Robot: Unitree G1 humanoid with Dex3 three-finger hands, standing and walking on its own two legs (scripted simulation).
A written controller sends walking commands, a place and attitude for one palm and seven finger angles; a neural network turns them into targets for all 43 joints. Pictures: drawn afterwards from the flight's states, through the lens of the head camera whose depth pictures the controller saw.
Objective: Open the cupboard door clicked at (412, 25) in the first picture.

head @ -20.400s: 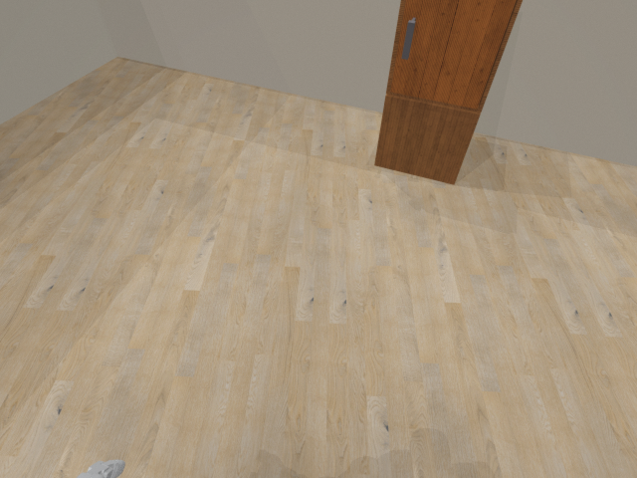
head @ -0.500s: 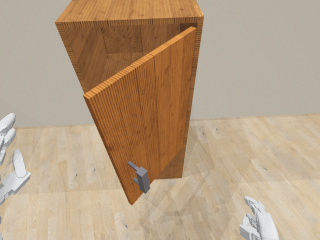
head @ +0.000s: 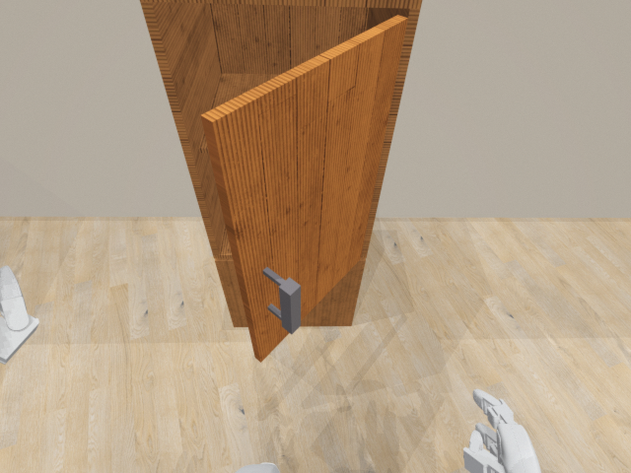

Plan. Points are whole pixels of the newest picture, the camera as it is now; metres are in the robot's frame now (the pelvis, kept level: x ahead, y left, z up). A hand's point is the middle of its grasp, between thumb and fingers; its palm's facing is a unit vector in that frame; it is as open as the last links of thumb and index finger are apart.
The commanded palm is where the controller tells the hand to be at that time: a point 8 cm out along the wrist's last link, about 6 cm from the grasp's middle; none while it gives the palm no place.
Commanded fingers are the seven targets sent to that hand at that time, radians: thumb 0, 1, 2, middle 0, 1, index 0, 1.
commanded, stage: step back with the hand held close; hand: left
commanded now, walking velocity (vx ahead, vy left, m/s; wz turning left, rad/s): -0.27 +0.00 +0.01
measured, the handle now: (281, 300) +0.40 +0.09 -0.09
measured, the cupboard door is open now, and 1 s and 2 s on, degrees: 49 49 49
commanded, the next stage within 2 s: stop stepping back and stand still in 0.48 s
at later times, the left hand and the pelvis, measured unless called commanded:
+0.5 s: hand (29, 392) +0.15 +0.24 +0.17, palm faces +0.36 -0.81 -0.47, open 7.4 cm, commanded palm +0.07 +0.28 +0.19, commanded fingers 0.00 0.90 0.90 -0.20 -0.30 -0.20 -0.30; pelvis -0.09 -0.01 +0.00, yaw -3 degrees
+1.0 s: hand out of the picture +0.06 +0.28 +0.18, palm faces +0.40 -0.83 -0.40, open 7.5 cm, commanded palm -0.01 +0.32 +0.19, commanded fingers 0.00 0.90 0.90 -0.20 -0.30 -0.20 -0.30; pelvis -0.16 +0.03 +0.00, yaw -1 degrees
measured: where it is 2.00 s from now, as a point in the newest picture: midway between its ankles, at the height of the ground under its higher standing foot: outside the picture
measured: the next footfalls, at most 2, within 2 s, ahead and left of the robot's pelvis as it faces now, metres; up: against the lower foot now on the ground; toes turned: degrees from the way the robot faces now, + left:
right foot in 0.44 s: -0.18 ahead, -0.12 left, +0.00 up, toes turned +1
right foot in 1.00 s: -0.15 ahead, -0.05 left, +0.00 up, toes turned -4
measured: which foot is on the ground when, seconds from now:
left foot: down 0.00-1.00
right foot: down 0.00-0.18, up 0.20-0.42, down 0.44-0.84, up 0.86-0.98, down 1.00-1.00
